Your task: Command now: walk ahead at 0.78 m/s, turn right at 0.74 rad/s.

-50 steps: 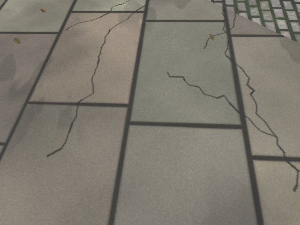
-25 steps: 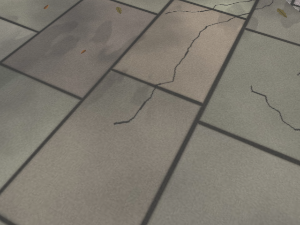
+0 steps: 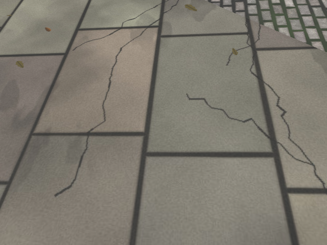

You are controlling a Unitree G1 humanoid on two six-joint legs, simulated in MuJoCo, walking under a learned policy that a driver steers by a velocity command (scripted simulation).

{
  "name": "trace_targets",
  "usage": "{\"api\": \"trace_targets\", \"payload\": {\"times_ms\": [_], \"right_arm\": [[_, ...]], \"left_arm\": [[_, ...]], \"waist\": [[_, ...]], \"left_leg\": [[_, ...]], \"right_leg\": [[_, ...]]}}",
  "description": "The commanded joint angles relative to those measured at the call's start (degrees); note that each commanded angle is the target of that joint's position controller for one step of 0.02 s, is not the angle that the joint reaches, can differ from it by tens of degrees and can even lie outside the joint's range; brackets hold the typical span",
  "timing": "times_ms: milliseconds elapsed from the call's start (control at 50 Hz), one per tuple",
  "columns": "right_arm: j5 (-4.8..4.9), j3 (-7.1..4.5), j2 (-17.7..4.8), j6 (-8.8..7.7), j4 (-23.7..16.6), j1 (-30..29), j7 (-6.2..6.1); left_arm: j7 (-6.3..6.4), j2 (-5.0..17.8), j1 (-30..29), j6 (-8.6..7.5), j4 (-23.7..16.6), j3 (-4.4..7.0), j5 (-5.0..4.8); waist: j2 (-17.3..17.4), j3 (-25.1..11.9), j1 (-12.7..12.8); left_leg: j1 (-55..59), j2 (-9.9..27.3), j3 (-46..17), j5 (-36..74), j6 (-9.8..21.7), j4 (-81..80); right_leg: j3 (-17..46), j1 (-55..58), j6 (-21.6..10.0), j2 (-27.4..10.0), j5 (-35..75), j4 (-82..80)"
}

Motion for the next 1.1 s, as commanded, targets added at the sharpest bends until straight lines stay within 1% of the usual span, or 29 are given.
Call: {"api": "trace_targets", "payload": {"times_ms": [20, 80, 140, 180, 220, 240, 260, 280, 320, 380, 440, 500, 560, 600, 620, 640, 660, 700, 720, 780, 860, 920, 960, 1000, 1020, 1040, 1060, 1080, 1100], "right_arm": [[0.37, -0.1, -3.08, -0.92, -6.13, -11.61, 0.28], [0.59, 0.64, -1.92, -1.63, -7.79, -16.53, 0.92], [0.6, 0.55, -3.0, -2.19, -9.0, -16.29, 0.86], [0.95, -0.49, -5.26, -2.25, -6.42, -6.64, -0.5], [1.57, -2.48, -8.97, -2.17, 0.6, 18.31, -2.74], [-0.02, -4.26, -14.36, -2.44, 2.36, 26.08, -3.41], [0.68, -4.53, -15.58, -2.57, 4.49, 26.74, -2.33], [1.2, -3.83, -11.21, -2.65, 3.66, 17.92, -1.42], [1.6, -3.07, -6.54, -3.18, 4.29, 15.96, -1.09], [1.77, -1.77, -3.8, -3.92, 7.47, 16.52, -1.78], [2.25, -2.3, -5.29, -4.91, 6.25, 14.78, -2.25], [2.8, -3.81, -8.32, -5.34, 5.14, 14.38, -1.66], [3.29, -4.54, -9.63, -5.01, 5.58, 17.68, -1.43], [2.81, -4.88, -10.88, -4.64, 6.32, 18.92, -1.41], [2.76, -4.79, -10.26, -4.89, 6.07, 17.62, -1.14], [3.56, -2.76, -2.25, -5.52, 3.6, 17.09, -1.43], [5.27, -1.44, 0.68, -5.17, 0.02, 20.28, -1.54], [2.59, -1.76, -3.11, -3.27, 1.55, 12.32, -1.5], [2.05, -1.84, -2.6, -2.7, 1.61, 9.22, -0.73], [0.4, -0.54, 1.43, -1.54, -0.84, 7.32, 1.19], [-0.75, 0.52, -0.58, -1.94, -6.25, -3.87, 1.97], [0.42, 1.93, -0.09, -2.65, -7.13, -8.69, 3.03], [0.56, 1.09, -3.21, -2.83, -5.98, -4.98, 1.81], [-0.17, -0.65, -6.35, -3.08, -0.62, 11.26, -0.42], [-1.29, -2.09, -10.27, -3.18, 1.59, 20.4, -1.85], [-2.92, -2.98, -15.42, -3.95, 1.74, 24.01, -2.78], [-1.67, -3.26, -15.53, -3.44, 0.59, 21.74, -2.78], [-0.87, -2.42, -10.42, -3.46, 0.68, 14.91, -2.81], [-0.32, -1.6, -6.4, -3.94, 0.85, 11.17, -2.63]], "left_arm": [[0.52, 9.59, 0.88, -1.71, -2.27, 2.44, 0.06], [0.98, 8.8, 3.02, -2.41, -0.59, 1.88, -0.12], [1.64, 10.75, 1.75, -2.98, 0.78, 1.88, -0.15], [1.62, 12.92, -0.08, -3.41, 1.55, 2.06, 0.48], [1.84, 13.1, -3.22, -3.07, 2.07, 2.17, 2.02], [1.46, 7.14, -0.54, -3.67, 0.27, 0.54, 0.74], [0.25, 4.35, -1.94, -4.76, -1.31, -0.34, 0.36], [0.42, 6.31, -7.71, -5.08, -2.68, -0.49, 1.47], [-0.16, 7.31, -15.71, -5.81, -4.63, -1.06, 2.81], [-0.61, 4.22, -18.0, -3.92, -8.2, -2.47, 4.59], [-1.33, 4.17, -25.37, -3.01, -12.76, -3.72, 3.69], [-2.48, 2.99, -29.82, -3.18, -13.85, -4.56, 1.76], [-1.27, 5.51, -29.71, -3.33, -13.49, -3.46, 1.72], [0.22, 8.53, -19.54, -3.83, -10.43, -1.6, 2.11], [1.48, 11.07, -9.35, -4.09, -8.58, -0.27, 2.69], [2.81, 16.43, 1.46, -4.12, -7.84, 1.44, 4.59], [2.49, 19.35, -1.46, -3.5, -7.64, 2.2, 4.34], [2.03, 8.33, -11.01, -3.24, -8.71, 0.36, 3.29], [1.83, 6.56, -11.12, -3.19, -7.55, -0.11, 3.48], [1.1, 3.54, -7.48, -5.13, -2.39, -1.11, 2.24], [0.74, 5.09, -6.51, -5.9, 0.39, -0.75, 0.62], [0.41, 8.8, -6.4, -5.7, 1.05, 0.11, -0.09], [0.08, 13.09, -5.49, -5.57, 2.19, 1.06, 0.2], [0.46, 15.24, -4.74, -4.74, 3.23, 1.52, 0.26], [0.51, 12.9, -4.32, -4.74, 2.81, 0.87, 0.48], [0.51, 2.23, -0.1, -4.59, 0.75, -1.13, 0.38], [0.68, 4.97, 1.64, -4.09, -0.85, -0.57, -1.97], [0.93, 7.54, -4.34, -3.3, -0.93, 0.15, -1.22], [0.45, 6.54, -6.94, -2.97, -0.79, -0.15, -0.51]], "waist": [[-6.98, 8.15, 1.76], [-9.02, 9.19, 4.26], [-9.85, 8.61, 2.7], [-11.05, 2.6, -2.43], [-10.23, -8.59, -15.03], [2.39, -16.12, -15.17], [16.69, -18.55, -12.57], [9.99, -7.7, -9.58], [-2.51, -1.42, -8.5], [-0.67, 5.03, -2.95], [0.26, 9.16, -2.12], [0.65, 7.36, -3.79], [-0.21, 4.87, -4.95], [-3.12, -3.12, -0.06], [-3.68, -9.06, 5.3], [-13.72, -17.5, 8.27], [-26.35, -21.62, 2.69], [-9.28, -5.41, 1.3], [-4.67, -1.75, 0.94], [-10.24, 1.9, -2.62], [-6.47, 6.99, -4.87], [-5.44, 7.19, -4.19], [-5.41, 5.27, -7.08], [-4.65, -4.94, -15.33], [-3.59, -10.63, -19.18], [12.33, -17.86, -14.43], [13.57, -22.84, -12.72], [5.79, -10.46, -10.3], [2.73, -3.42, -8.75]], "left_leg": [[-11.86, -1.02, 2.67, 5.0, -1.05, -6.68], [-6.86, -1.46, 5.0, 9.65, 0.63, -15.03], [-0.92, -2.35, 6.13, 7.9, 4.57, -19.67], [13.01, -6.98, 9.08, 2.21, 7.6, -20.27], [39.79, -6.05, 7.01, -4.12, 10.73, -18.64], [55.26, 6.12, -14.87, -30.06, 15.83, -22.26], [57.21, 15.6, -50.38, -40.7, 21.38, -38.61], [50.99, 14.37, -51.49, -37.46, 22.06, -40.25], [37.28, 10.91, -36.71, -23.84, 21.25, -39.95], [23.65, 5.79, -28.44, -17.3, 20.76, -43.39], [11.81, 4.04, -22.84, -12.93, 20.52, -48.69], [4.24, 1.07, -18.19, -4.38, 17.01, -51.37], [17.01, 2.68, -19.51, 8.03, 14.68, -44.46], [21.22, -0.39, -16.19, 24.94, 11.98, -25.18], [14.09, -3.35, -13.92, 22.86, 10.57, -9.51], [2.01, -7.69, -8.98, -2.72, 9.64, 11.58], [-7.76, -8.11, -5.03, -16.19, 9.84, 23.88], [-12.74, -0.79, -2.98, -6.24, 10.2, 25.54], [-10.89, 0.74, -2.76, -4.83, 9.75, 23.19], [-8.26, 0.82, -5.81, -4.74, 8.85, 17.64], [-11.08, 0.71, -1.67, 1.47, 7.23, 0.28], [10.53, -1.67, 5.46, 10.25, 6.84, -13.97], [17.11, -3.41, 4.96, 7.16, 7.7, -17.06], [37.31, -5.99, 5.08, 2.76, 8.4, -19.95], [51.89, 1.49, -1.41, -4.02, 8.4, -18.78], [61.5, 19.26, -24.18, -24.38, 8.63, -24.14], [58.68, 24.99, -45.6, -32.16, 10.86, -37.81], [50.23, 20.76, -35.99, -32.14, 10.85, -38.73], [42.38, 18.33, -26.41, -21.25, 11.11, -38.5]], "right_leg": [[14.0, -0.12, -8.99, -11.1, 0.04, -9.52], [12.42, -0.87, -7.97, -11.68, 9.98, -10.67], [10.85, 2.68, -6.47, -14.26, 26.99, -9.21], [5.47, 4.13, -3.82, -13.89, 57.72, 0.9], [0.88, -5.95, -1.97, -11.97, 65.23, 30.13], [-1.94, -23.1, 0.12, -5.31, 42.07, 53.77], [-0.76, -35.55, 1.36, 4.54, -2.5, 66.88], [0.59, -43.67, -0.03, -0.45, -0.4, 70.16], [0.13, -41.65, 0.27, -5.81, 3.09, 63.62], [-0.97, -39.49, 3.77, -8.84, -1.4, 53.85], [-4.09, -35.2, 7.06, -10.94, 4.35, 37.88], [-8.2, -16.27, 8.21, -7.18, 17.62, 23.33], [-7.48, -15.16, 7.99, -6.2, 17.67, 16.56], [-9.02, -2.74, 6.78, -3.21, 9.09, 13.71], [-6.57, 10.39, 5.62, -7.29, 4.84, 16.0], [14.19, 23.48, 2.88, -24.42, -21.02, 10.72], [42.26, 23.23, -1.13, -33.91, -34.07, -2.5], [25.15, 9.0, -0.94, -28.36, -22.8, -0.73], [15.86, 4.11, 0.48, -25.0, -10.36, -1.23], [7.81, -3.65, -0.6, -20.17, 0.99, -3.48], [-0.02, -5.39, -3.01, -17.11, 14.38, -8.39], [-2.98, -15.97, -3.74, -15.5, 23.1, -15.77], [-4.24, -9.91, -3.34, -17.14, 44.11, -9.03], [-6.69, -10.7, -1.39, -14.16, 52.92, 14.57], [-7.07, -21.72, -0.61, -10.74, 39.54, 31.94], [-5.4, -34.57, -0.24, -4.34, -10.87, 56.06], [-1.38, -40.65, -1.08, -2.2, -8.36, 65.32], [-2.34, -44.61, -1.22, -6.66, -0.9, 65.0], [-3.46, -44.2, -0.76, -8.7, 3.14, 61.68]]}}
Keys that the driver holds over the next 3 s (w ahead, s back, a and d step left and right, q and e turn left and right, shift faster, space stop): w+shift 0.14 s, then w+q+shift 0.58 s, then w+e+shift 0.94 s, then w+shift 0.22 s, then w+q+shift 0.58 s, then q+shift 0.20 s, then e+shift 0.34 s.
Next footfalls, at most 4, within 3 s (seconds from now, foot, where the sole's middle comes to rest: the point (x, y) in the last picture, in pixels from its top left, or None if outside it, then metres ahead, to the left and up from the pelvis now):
0.22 left None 0.36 0.11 -0.78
0.62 right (224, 194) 0.73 -0.12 -0.78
1.02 left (152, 140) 1.04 0.22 -0.78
1.46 right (182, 80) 1.49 0.08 -0.78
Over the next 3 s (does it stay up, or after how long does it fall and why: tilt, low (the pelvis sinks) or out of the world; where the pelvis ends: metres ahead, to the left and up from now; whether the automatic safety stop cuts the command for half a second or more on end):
stays up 2.54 -0.17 -0.18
